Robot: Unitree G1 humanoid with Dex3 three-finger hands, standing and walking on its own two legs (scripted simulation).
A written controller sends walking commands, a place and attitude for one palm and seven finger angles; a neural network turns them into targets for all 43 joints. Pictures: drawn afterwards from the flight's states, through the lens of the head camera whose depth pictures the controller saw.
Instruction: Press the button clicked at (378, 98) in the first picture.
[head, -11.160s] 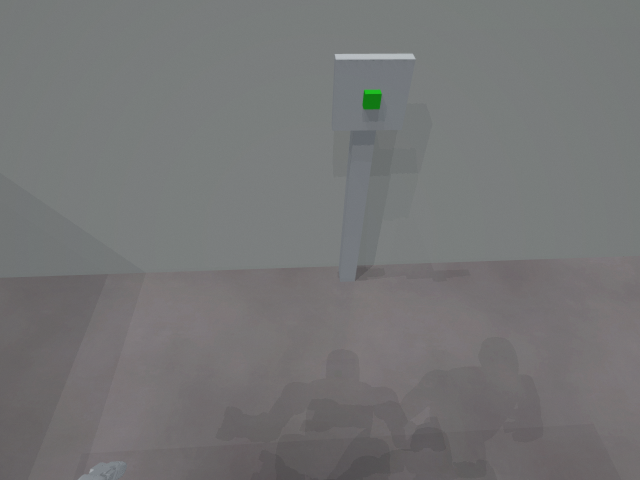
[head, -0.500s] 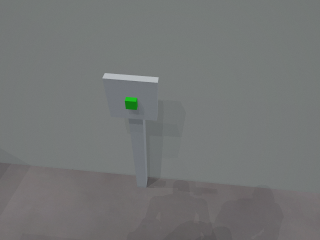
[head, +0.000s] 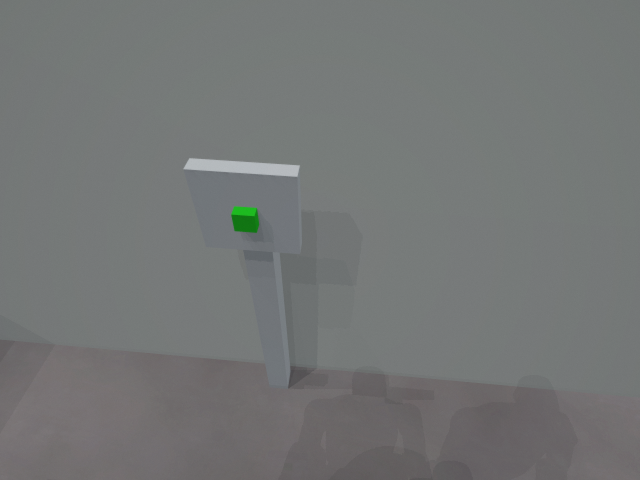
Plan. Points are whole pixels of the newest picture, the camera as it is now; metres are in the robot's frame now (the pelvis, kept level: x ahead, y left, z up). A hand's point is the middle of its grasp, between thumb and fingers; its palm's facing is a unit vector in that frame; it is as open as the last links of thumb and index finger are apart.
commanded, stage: come to a stop and stand still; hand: left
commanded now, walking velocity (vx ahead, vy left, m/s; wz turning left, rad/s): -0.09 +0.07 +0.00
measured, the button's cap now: (246, 218) +0.51 +0.16 +0.02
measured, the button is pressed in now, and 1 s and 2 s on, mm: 0 0 0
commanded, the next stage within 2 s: look again from close up in 1.50 s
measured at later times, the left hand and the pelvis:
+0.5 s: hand out of the picture +0.03 +0.20 -0.18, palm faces +0.01 -0.97 -0.25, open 7.4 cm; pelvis +0.00 +0.01 -0.01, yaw +0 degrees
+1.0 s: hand out of the picture -0.01 +0.18 -0.17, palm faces +0.00 -0.98 -0.19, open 7.4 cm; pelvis -0.01 +0.01 +0.00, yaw +0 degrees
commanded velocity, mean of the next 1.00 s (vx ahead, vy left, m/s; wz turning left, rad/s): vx -0.04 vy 0.00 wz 0.00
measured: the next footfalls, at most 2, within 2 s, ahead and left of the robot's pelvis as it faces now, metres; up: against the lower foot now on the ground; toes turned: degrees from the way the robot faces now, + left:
none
